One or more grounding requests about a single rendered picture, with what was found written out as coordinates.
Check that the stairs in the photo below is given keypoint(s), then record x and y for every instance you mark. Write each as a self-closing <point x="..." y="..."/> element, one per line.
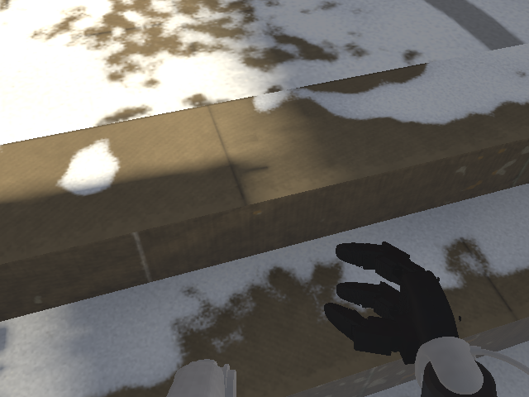
<point x="247" y="287"/>

